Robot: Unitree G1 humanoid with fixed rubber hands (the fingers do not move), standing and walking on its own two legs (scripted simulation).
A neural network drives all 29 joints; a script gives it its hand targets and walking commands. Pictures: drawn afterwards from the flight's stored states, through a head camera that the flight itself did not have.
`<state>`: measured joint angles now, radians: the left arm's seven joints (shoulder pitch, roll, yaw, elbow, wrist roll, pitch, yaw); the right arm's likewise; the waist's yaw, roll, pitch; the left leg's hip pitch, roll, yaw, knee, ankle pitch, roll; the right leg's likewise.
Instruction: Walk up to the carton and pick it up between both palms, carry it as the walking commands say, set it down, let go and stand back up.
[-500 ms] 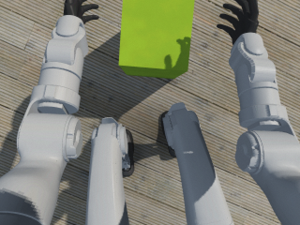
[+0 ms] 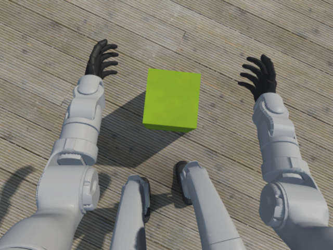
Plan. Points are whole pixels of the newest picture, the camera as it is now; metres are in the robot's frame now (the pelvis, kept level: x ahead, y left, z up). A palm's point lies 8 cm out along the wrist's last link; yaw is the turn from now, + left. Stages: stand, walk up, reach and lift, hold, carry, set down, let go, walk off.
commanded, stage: set down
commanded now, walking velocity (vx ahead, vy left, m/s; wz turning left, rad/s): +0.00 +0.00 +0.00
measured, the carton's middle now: (170, 104) +0.48 -0.08 -0.50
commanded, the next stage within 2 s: let go in 0.14 s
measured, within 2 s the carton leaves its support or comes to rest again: neither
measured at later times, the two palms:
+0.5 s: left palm (70, 126) +0.38 +0.15 -0.02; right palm (294, 125) +0.32 -0.26 -0.02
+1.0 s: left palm (7, 205) +0.27 +0.21 +0.07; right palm out of the picture +0.23 -0.24 +0.07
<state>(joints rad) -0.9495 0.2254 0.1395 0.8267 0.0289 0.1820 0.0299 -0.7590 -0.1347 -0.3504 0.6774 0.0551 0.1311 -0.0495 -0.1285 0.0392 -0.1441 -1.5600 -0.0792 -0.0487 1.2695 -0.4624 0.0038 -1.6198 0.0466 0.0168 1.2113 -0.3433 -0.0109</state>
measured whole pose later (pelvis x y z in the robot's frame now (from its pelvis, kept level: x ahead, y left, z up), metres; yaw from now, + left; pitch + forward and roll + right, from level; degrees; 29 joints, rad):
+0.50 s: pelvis +0.03 -0.01 +0.09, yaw +0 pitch +33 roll +2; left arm -0.37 0.10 0.13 0.55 0.10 0.11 0.08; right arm -0.27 -0.17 -0.22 0.50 -0.05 0.06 0.09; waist -0.07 0.01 -0.11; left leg -1.07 -0.06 -0.06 0.81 -0.32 -0.01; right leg -1.15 0.05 0.05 0.79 -0.22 -0.03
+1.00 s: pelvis +0.09 -0.01 +0.14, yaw -1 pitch +3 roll +0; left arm 0.16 0.18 0.06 0.50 0.02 0.04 -0.04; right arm 0.26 -0.22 0.00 0.40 0.02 0.05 0.05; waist -0.04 0.01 0.05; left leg -0.21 -0.02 -0.07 0.49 -0.33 0.00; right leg -0.29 0.07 0.04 0.49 -0.25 -0.04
